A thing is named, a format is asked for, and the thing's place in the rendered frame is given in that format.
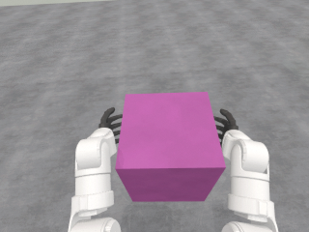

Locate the left robot upper arm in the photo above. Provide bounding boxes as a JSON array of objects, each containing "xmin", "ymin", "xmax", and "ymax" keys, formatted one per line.
[{"xmin": 70, "ymin": 217, "xmax": 122, "ymax": 232}]

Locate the robot right hand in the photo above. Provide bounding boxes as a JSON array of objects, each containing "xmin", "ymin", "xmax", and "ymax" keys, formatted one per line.
[{"xmin": 213, "ymin": 108, "xmax": 239, "ymax": 148}]

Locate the carton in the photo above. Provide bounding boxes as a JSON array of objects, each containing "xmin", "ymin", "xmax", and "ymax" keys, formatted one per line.
[{"xmin": 115, "ymin": 92, "xmax": 226, "ymax": 202}]

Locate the right robot upper arm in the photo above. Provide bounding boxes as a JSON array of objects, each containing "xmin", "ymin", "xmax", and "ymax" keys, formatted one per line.
[{"xmin": 221, "ymin": 221, "xmax": 272, "ymax": 232}]

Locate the right robot forearm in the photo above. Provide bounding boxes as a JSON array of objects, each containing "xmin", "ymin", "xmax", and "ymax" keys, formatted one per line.
[{"xmin": 221, "ymin": 130, "xmax": 279, "ymax": 232}]

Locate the left robot forearm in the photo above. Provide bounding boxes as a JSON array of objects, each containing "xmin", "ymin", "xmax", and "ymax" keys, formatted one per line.
[{"xmin": 68, "ymin": 128, "xmax": 117, "ymax": 232}]

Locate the robot left hand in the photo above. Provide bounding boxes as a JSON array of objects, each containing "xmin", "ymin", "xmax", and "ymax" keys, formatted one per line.
[{"xmin": 98, "ymin": 107, "xmax": 123, "ymax": 144}]

